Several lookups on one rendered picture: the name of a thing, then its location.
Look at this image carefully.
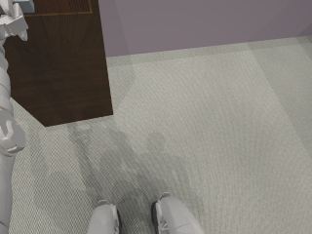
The left robot forearm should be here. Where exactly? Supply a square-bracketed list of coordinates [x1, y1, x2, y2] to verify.
[0, 43, 14, 117]

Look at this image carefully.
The right robot foot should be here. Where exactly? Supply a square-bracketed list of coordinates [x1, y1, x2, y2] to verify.
[151, 201, 168, 234]

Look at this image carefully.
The cabinet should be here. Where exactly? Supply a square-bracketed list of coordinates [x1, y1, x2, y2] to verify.
[0, 0, 114, 128]

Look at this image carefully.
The robot left hand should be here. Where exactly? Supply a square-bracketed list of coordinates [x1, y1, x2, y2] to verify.
[0, 0, 28, 46]

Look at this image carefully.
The right robot thigh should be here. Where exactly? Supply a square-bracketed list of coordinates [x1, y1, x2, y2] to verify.
[155, 196, 206, 234]

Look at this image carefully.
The handle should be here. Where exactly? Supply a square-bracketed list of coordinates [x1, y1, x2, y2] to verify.
[0, 0, 35, 15]

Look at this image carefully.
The drawer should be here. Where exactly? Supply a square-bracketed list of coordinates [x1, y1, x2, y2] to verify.
[0, 0, 91, 16]

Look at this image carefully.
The robot left upper arm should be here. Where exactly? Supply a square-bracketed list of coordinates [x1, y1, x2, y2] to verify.
[0, 108, 26, 234]

